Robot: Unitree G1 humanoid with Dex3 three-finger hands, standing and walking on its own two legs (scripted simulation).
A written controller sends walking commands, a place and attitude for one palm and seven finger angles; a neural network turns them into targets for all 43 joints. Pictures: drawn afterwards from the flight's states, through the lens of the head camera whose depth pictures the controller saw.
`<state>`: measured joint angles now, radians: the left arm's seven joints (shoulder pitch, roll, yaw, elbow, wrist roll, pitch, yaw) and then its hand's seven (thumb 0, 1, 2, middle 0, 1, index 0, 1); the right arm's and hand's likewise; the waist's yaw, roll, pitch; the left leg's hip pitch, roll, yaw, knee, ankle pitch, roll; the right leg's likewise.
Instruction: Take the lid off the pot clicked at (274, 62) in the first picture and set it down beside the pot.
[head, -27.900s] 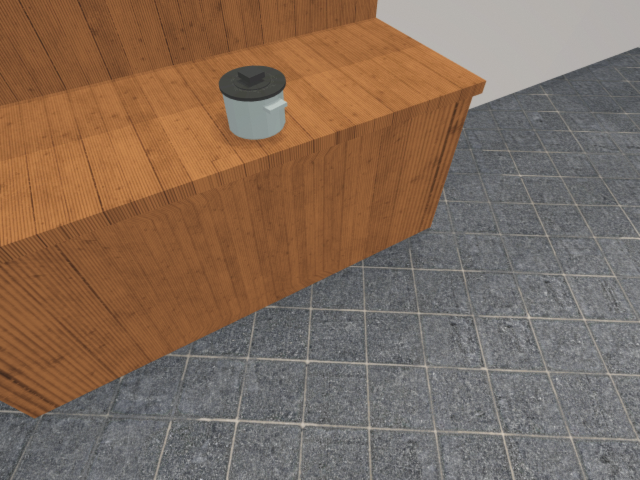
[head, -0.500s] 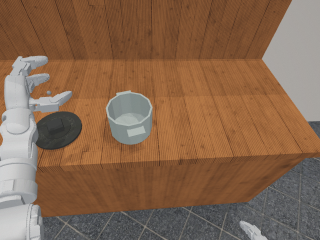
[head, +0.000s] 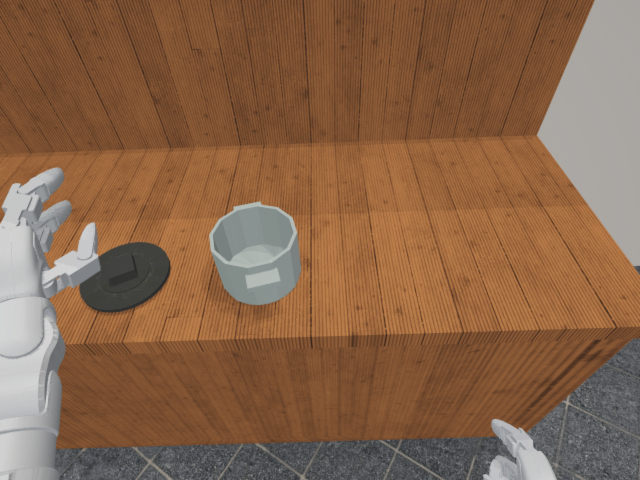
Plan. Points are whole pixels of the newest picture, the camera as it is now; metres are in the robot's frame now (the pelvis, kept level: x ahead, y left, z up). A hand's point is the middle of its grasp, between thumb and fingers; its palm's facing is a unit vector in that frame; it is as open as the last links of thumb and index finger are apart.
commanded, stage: draw the hand back to the body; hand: left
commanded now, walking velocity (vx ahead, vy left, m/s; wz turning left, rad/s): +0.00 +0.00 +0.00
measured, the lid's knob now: (121, 267) +0.46 +0.40 -0.06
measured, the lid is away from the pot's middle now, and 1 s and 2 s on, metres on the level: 0.25 0.25 0.25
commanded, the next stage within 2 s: step back with the hand held close in 0.96 s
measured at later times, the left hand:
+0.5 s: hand (68, 322) +0.23 +0.26 +0.15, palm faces +0.43 -0.85 -0.30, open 7.4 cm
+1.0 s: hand (24, 393) +0.16 +0.27 +0.16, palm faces +0.40 -0.85 -0.35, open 7.4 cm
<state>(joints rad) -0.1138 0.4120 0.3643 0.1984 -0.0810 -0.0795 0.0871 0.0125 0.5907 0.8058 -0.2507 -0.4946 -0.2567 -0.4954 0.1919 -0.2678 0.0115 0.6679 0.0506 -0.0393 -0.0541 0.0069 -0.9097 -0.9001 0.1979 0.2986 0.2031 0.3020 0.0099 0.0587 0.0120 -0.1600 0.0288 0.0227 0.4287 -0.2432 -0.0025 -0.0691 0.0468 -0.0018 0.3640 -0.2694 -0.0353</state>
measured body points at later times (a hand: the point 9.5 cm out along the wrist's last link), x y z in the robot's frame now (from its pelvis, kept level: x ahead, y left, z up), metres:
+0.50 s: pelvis -0.01 +0.00 +0.00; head -0.02 -0.02 +0.45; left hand +0.20 +0.31 +0.17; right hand +0.17 -0.23 -0.09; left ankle -0.01 +0.12 -0.74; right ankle -0.05 -0.10 -0.74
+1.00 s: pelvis -0.02 +0.02 +0.00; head -0.04 +0.01 +0.45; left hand +0.13 +0.31 +0.17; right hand +0.18 -0.19 -0.07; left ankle -0.01 +0.12 -0.74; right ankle -0.05 -0.10 -0.74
